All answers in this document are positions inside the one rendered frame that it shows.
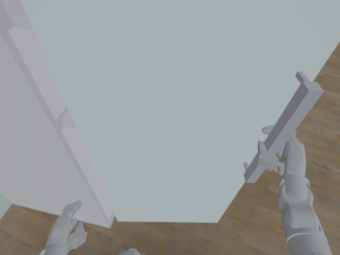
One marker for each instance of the robot left forearm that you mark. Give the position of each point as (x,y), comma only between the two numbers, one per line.
(55,249)

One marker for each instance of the robot right forearm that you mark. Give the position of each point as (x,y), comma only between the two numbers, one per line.
(302,228)

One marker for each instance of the handle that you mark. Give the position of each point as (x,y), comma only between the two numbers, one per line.
(303,100)

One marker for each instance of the fridge door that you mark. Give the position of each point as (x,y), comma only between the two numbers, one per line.
(170,97)

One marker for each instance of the left robot hand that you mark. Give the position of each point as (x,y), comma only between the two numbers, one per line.
(62,226)

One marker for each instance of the right robot hand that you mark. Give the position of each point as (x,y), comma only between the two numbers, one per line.
(292,154)

